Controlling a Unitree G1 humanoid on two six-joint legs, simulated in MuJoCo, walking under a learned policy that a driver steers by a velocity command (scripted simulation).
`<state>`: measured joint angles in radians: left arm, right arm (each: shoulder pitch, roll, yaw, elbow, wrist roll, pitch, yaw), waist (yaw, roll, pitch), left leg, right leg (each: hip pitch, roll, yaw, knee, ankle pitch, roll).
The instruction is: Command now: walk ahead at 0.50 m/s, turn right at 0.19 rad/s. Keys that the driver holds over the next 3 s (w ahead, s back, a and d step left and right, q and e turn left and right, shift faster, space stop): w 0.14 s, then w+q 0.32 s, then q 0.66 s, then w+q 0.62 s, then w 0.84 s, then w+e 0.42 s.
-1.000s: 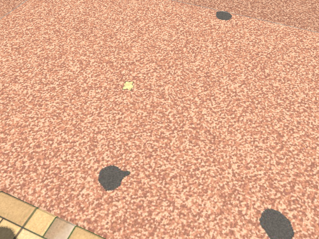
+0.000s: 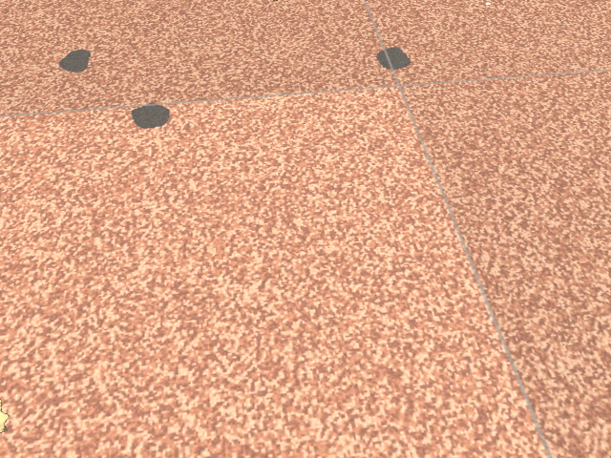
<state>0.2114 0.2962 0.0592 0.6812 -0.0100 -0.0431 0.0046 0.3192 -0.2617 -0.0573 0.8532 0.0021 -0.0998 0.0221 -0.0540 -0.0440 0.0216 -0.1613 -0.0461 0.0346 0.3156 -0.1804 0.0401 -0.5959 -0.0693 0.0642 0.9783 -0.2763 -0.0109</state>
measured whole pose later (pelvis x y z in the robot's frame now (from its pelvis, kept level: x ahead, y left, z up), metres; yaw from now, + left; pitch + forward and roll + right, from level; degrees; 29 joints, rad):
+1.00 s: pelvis +0.42 -0.01 -0.01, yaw +24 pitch +3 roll -1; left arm 0.09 0.30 0.06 0.73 0.01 -0.01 0.04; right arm 0.17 -0.30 -0.08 0.65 0.00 0.02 -0.01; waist -0.03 -0.01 0.07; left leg -0.42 -0.10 -0.09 0.46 -0.09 0.08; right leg -0.58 -0.03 0.11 0.95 -0.37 0.08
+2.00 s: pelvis +0.63 +0.23 +0.00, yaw +56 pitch +2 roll +0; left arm 0.10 0.30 0.04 0.72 0.00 -0.09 -0.03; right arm 0.36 -0.27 -0.04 0.73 0.01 -0.06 0.00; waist -0.06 -0.05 0.02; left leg -0.04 -0.09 -0.06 0.27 -0.26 0.08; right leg -0.70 -0.09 0.03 0.67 0.10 0.04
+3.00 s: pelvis +0.93 +0.72 +0.00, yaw +47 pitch +1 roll +2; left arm 0.19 0.31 0.07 0.76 -0.03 -0.02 -0.01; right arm 0.32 -0.26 -0.06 0.84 -0.02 -0.10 0.00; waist -0.05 -0.05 0.03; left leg -0.04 -0.03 0.18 0.25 -0.22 0.04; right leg -0.69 -0.11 0.07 0.92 -0.07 0.01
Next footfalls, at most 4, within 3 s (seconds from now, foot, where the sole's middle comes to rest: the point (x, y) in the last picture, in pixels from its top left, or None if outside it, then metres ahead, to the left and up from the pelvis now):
0.24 right None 0.29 -0.16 -0.78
0.72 left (256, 448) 0.51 0.10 -0.78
1.18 right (350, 407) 0.59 -0.11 -0.78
1.66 left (191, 437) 0.54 0.24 -0.78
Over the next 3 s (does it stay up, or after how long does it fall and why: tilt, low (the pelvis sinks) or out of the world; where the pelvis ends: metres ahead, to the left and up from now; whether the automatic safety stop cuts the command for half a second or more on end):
stays up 0.93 0.72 0.00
